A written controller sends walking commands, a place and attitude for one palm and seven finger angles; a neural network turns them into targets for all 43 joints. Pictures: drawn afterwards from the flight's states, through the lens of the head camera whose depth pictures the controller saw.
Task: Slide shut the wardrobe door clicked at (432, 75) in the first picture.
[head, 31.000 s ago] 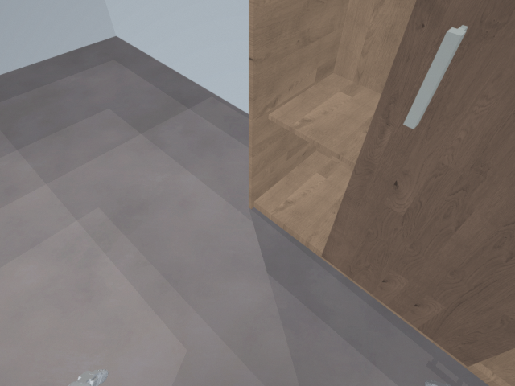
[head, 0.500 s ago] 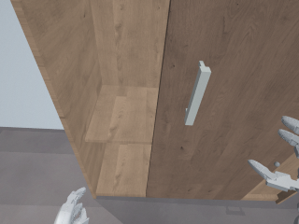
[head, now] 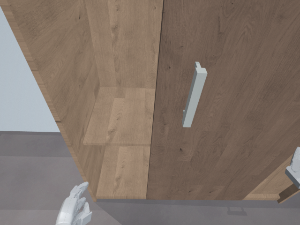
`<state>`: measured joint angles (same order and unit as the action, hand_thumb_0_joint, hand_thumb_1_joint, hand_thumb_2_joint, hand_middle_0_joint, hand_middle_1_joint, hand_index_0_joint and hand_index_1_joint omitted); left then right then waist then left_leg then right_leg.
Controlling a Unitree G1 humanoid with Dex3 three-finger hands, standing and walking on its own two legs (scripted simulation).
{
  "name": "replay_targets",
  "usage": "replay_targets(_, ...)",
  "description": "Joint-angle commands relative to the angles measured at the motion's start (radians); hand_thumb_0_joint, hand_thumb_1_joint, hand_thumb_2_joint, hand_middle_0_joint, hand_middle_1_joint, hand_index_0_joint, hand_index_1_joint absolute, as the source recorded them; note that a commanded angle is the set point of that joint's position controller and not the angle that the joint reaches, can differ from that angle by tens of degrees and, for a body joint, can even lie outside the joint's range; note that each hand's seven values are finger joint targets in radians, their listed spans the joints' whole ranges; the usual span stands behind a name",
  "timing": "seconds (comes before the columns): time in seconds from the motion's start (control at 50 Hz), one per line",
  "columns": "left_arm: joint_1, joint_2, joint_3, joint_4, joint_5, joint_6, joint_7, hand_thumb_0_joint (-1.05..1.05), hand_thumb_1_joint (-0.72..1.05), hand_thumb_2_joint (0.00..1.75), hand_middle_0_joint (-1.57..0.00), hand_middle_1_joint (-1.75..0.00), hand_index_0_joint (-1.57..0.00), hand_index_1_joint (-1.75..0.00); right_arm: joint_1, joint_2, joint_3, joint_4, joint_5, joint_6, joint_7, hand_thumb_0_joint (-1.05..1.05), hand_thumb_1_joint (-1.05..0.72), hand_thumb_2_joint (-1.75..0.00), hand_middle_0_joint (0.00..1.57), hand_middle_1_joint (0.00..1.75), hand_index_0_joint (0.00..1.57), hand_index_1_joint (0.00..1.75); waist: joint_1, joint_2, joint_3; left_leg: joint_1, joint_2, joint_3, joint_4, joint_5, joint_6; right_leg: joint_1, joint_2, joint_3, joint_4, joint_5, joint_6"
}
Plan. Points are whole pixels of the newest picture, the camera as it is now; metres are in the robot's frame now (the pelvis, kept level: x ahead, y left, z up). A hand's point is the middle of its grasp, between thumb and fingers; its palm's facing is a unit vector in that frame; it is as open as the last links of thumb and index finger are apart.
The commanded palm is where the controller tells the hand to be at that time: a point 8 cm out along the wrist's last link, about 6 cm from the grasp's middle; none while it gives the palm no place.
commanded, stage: draw the hand back to the body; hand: right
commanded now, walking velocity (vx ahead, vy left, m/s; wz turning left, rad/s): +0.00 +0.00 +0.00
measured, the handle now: (191, 96) +0.42 -0.12 +0.15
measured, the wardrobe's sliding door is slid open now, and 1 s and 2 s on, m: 0.32 0.32 0.32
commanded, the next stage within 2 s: step back with the hand held close in 0.14 s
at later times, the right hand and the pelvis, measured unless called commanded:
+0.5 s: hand (287, 167) +0.19 -0.26 +0.17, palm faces +0.39 +0.79 -0.47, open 7.4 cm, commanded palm +0.13 -0.30 +0.18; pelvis -0.03 -0.01 +0.00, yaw +2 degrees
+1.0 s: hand out of the picture +0.12 -0.28 +0.16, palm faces +0.43 +0.79 -0.44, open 7.4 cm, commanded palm +0.05 -0.32 +0.18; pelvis -0.09 -0.02 -0.01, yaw +2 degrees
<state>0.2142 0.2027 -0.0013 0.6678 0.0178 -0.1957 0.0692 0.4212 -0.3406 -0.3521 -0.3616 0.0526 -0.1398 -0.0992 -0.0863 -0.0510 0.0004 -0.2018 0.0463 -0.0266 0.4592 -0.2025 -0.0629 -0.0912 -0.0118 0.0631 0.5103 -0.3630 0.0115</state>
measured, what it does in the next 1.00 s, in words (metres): shifts its weight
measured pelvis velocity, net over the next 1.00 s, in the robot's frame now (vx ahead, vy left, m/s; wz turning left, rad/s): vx -0.09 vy -0.02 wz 0.03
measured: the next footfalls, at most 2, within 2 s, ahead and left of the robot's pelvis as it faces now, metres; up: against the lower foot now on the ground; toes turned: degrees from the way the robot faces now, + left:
left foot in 1.44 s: -0.01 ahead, +0.14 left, +0.00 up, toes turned -8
right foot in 1.64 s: -0.08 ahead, -0.12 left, +0.00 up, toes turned -3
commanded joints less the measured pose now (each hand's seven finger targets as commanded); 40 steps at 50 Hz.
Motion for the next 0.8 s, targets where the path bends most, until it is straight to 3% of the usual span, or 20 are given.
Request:
replay_targets(0.0, -0.106, 0.111, 0.04, -0.158, 0.004, -0.057, 0.012, 0.0, 0.9, 0.9, -0.2, -0.3, -0.2, -0.3, -0.091, -0.211, -0.117, -0.25, 0.002, -0.067, -0.02, 0.0, -0.9, -0.9, 0.2, 0.3, 0.2, 0.3, 0.002, -0.035, -0.12, 0.143, -0.021, 0.082, -0.024, 0.204, 0.072, -0.088, 0.001, -0.07, -0.098, 0.378, -0.01)
replay_targets(0.18, -0.119, 0.109, 0.039, -0.157, -0.003, -0.043, 0.015, 0.0, 0.9, 0.9, -0.2, -0.3, -0.2, -0.3, -0.08, -0.201, -0.122, -0.196, 0.004, -0.057, -0.017, 0.0, -0.9, -0.9, 0.2, 0.3, 0.2, 0.3, 0.004, -0.009, -0.04, 0.115, -0.025, 0.08, -0.044, 0.146, 0.073, -0.119, -0.003, -0.073, -0.113, 0.311, -0.014)
replay_targets(0.24, -0.119, 0.112, 0.04, -0.157, -0.001, -0.045, 0.015, 0.0, 0.9, 0.9, -0.2, -0.3, -0.2, -0.3, -0.136, -0.207, -0.116, -0.234, 0.003, -0.066, -0.019, 0.0, -0.9, -0.9, 0.2, 0.3, 0.2, 0.3, 0.008, -0.019, -0.076, 0.124, -0.022, 0.077, -0.043, 0.146, 0.072, -0.103, -0.001, -0.074, -0.111, 0.308, -0.018)
replay_targets(0.26, -0.096, 0.123, 0.026, -0.182, -0.016, -0.029, 0.014, 0.0, 0.9, 0.9, -0.2, -0.3, -0.2, -0.3, -0.298, -0.358, -0.271, -0.31, 0.003, -0.127, -0.027, 0.0, -0.9, -0.9, 0.2, 0.3, 0.2, 0.3, 0.037, -0.007, 0.004, 0.041, 0.02, -0.037, -0.108, 0.215, 0.072, -0.156, -0.007, -0.081, -0.097, 0.194, -0.047)
replay_targets(0.28, -0.089, 0.11, 0.022, -0.157, -0.013, -0.017, 0.017, 0.0, 0.9, 0.9, -0.2, -0.3, -0.2, -0.3, -0.308, -0.357, -0.269, -0.276, -0.003, -0.155, -0.023, 0.0, -0.9, -0.9, 0.2, 0.3, 0.2, 0.3, 0.046, 0.003, 0.007, 0.043, 0.039, -0.042, -0.116, 0.203, 0.077, -0.167, 0.003, -0.061, -0.095, 0.15, -0.044)
replay_targets(0.3, -0.112, 0.104, 0.021, -0.145, -0.01, -0.01, 0.016, 0.0, 0.9, 0.9, -0.2, -0.3, -0.2, -0.3, -0.195, -0.289, -0.219, -0.202, -0.006, -0.151, -0.018, 0.0, -0.9, -0.9, 0.2, 0.3, 0.2, 0.3, 0.049, 0.037, 0.019, 0.017, 0.042, -0.048, -0.125, 0.22, 0.081, -0.155, 0.007, -0.058, -0.091, 0.163, -0.049)
replay_targets(0.34, -0.111, 0.119, 0.03, -0.163, -0.006, 0.008, 0.011, 0.0, 0.9, 0.9, -0.2, -0.3, -0.2, -0.3, -0.067, -0.205, -0.154, -0.156, -0.013, -0.142, -0.005, 0.0, -0.9, -0.9, 0.2, 0.3, 0.2, 0.3, 0.049, 0.061, -0.032, 0.023, 0.041, -0.034, -0.111, 0.281, 0.074, -0.12, 0.002, -0.066, -0.083, 0.236, -0.051)
replay_targets(0.4, -0.114, 0.128, 0.042, -0.185, -0.006, 0.032, 0.009, 0.0, 0.9, 0.9, -0.2, -0.3, -0.2, -0.3, 0.038, -0.175, -0.131, -0.157, -0.013, -0.141, -0.003, 0.0, -0.9, -0.9, 0.2, 0.3, 0.2, 0.3, 0.045, 0.005, -0.134, 0.071, 0.043, -0.012, -0.069, 0.364, 0.061, -0.098, -0.019, -0.072, -0.094, 0.349, -0.045)
replay_targets(0.46, -0.126, 0.13, 0.05, -0.209, -0.008, 0.053, 0.013, 0.0, 0.9, 0.9, -0.2, -0.3, -0.2, -0.3, 0.065, -0.216, -0.174, -0.203, -0.013, -0.147, -0.013, 0.0, -0.9, -0.9, 0.2, 0.3, 0.2, 0.3, 0.04, 0.046, -0.187, 0.099, 0.032, 0.011, -0.036, 0.382, 0.048, -0.117, -0.034, -0.052, -0.112, 0.387, -0.045)
replay_targets(0.52, -0.133, 0.124, 0.05, -0.231, -0.009, 0.066, 0.021, 0.0, 0.9, 0.9, -0.2, -0.3, -0.2, -0.3, 0.07, -0.261, -0.219, -0.266, -0.013, -0.16, -0.024, 0.0, -0.9, -0.9, 0.2, 0.3, 0.2, 0.3, 0.036, 0.038, -0.199, 0.121, 0.029, 0.015, -0.004, 0.382, 0.043, -0.161, -0.036, -0.036, -0.127, 0.364, -0.051)
replay_targets(0.58, -0.135, 0.134, 0.054, -0.241, -0.008, 0.066, 0.03, 0.0, 0.9, 0.9, -0.2, -0.3, -0.2, -0.3, 0.042, -0.303, -0.252, -0.323, -0.019, -0.173, -0.031, 0.0, -0.9, -0.9, 0.2, 0.3, 0.2, 0.3, 0.033, -0.021, -0.179, 0.145, 0.019, 0.009, 0.027, 0.378, 0.039, -0.236, -0.043, -0.019, -0.137, 0.311, -0.061)
replay_targets(0.6, -0.128, 0.124, 0.051, -0.241, -0.01, 0.063, 0.03, 0.0, 0.9, 0.9, -0.2, -0.3, -0.2, -0.3, 0.05, -0.28, -0.235, -0.321, -0.016, -0.175, -0.031, 0.0, -0.9, -0.9, 0.2, 0.3, 0.2, 0.3, 0.035, -0.024, -0.168, 0.148, 0.021, 0.01, 0.036, 0.379, 0.039, -0.254, -0.043, -0.018, -0.136, 0.295, -0.061)
replay_targets(0.66, -0.115, 0.131, 0.051, -0.233, -0.01, 0.051, 0.027, 0.0, 0.9, 0.9, -0.2, -0.3, -0.2, -0.3, 0.031, -0.253, -0.211, -0.302, -0.022, -0.182, -0.029, 0.0, -0.9, -0.9, 0.2, 0.3, 0.2, 0.3, 0.041, -0.06, -0.108, 0.123, 0.017, -0.007, 0.044, 0.317, 0.04, -0.325, -0.045, -0.015, -0.145, 0.183, -0.067)
replay_targets(0.7, -0.101, 0.132, 0.053, -0.222, -0.007, 0.044, 0.028, 0.0, 0.9, 0.9, -0.2, -0.3, -0.2, -0.3, 0.027, -0.24, -0.203, -0.265, -0.023, -0.184, -0.029, 0.0, -0.9, -0.9, 0.2, 0.3, 0.2, 0.3, 0.045, -0.03, -0.085, 0.096, 0.025, -0.024, 0.028, 0.262, 0.045, -0.349, -0.041, -0.017, -0.139, 0.106, -0.068)
replay_targets(0.74, -0.089, 0.136, 0.055, -0.212, -0.008, 0.04, 0.023, 0.0, 0.9, 0.9, -0.2, -0.3, -0.2, -0.3, 0.009, -0.227, -0.187, -0.226, -0.024, -0.185, -0.028, 0.0, -0.9, -0.9, 0.2, 0.3, 0.2, 0.3, 0.051, 0.029, -0.051, 0.025, 0.039, -0.052, -0.026, 0.126, 0.053, -0.357, -0.026, -0.027, -0.117, -0.008, -0.065)
replay_targets(0.78, -0.086, 0.143, 0.059, -0.208, -0.009, 0.036, 0.021, 0.0, 0.9, 0.9, -0.2, -0.3, -0.2, -0.3, -0.025, -0.23, -0.18, -0.229, -0.032, -0.194, -0.029, 0.0, -0.9, -0.9, 0.2, 0.3, 0.2, 0.3, 0.057, 0.045, -0.03, -0.024, 0.044, -0.082, -0.075, -0.014, 0.061, -0.373, -0.017, -0.024, -0.105, -0.115, -0.072)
